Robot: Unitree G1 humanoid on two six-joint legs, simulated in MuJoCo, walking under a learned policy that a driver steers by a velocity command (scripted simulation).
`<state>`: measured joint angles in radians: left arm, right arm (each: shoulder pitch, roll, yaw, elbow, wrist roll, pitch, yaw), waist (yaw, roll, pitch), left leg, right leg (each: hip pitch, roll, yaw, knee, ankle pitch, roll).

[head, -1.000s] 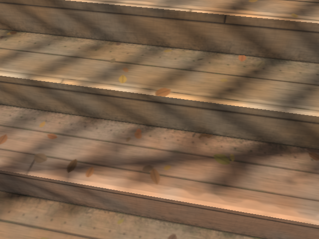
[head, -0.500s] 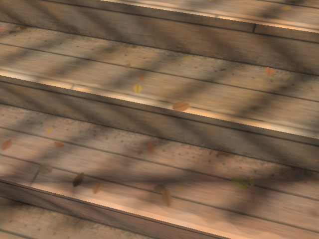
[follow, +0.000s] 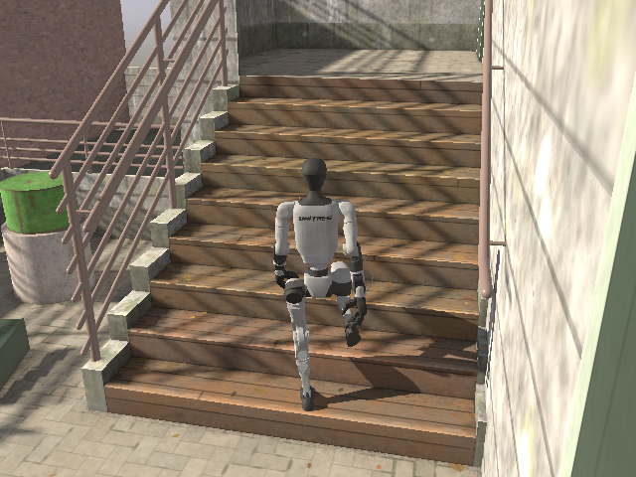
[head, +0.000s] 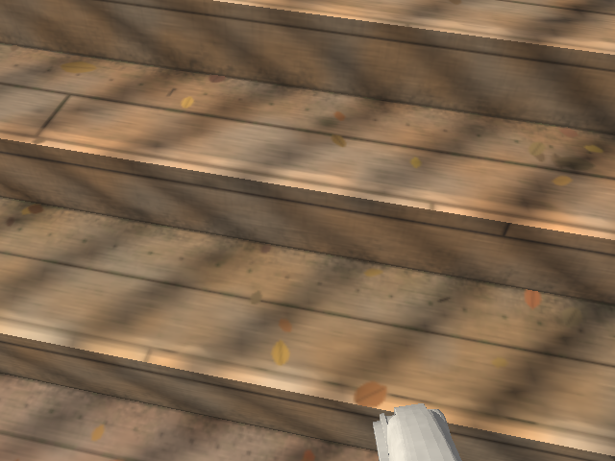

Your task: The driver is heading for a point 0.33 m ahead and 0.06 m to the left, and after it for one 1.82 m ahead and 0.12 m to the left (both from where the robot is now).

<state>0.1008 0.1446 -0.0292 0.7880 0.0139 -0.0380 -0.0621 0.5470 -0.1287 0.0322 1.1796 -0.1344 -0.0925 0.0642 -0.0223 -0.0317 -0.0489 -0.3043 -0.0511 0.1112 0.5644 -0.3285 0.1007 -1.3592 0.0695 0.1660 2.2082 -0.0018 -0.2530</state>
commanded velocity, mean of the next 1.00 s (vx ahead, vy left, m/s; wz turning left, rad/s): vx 0.19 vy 0.00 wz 0.00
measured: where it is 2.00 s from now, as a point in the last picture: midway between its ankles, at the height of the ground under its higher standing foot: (206, 297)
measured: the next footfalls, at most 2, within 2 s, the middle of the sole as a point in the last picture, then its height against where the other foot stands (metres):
right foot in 0.24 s outside the picture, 0.17 m higher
left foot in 0.86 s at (165, 326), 0.17 m higher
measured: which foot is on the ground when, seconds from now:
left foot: down 0.00-0.28, up 0.30-0.84, down 0.86-1.00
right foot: up 0.00-0.22, down 0.24-0.88, up 0.90-1.00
